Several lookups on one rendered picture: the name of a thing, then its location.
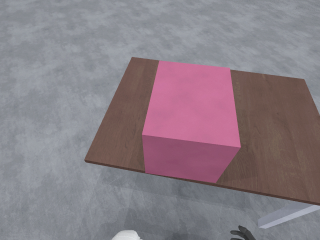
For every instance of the table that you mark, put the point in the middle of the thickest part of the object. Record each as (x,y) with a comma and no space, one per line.
(279,131)

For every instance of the robot left thigh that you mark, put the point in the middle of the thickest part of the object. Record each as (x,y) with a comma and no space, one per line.
(126,235)

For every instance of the right robot hand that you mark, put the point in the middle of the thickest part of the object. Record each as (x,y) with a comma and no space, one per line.
(244,233)

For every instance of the carton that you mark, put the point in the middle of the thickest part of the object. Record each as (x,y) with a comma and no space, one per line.
(191,129)

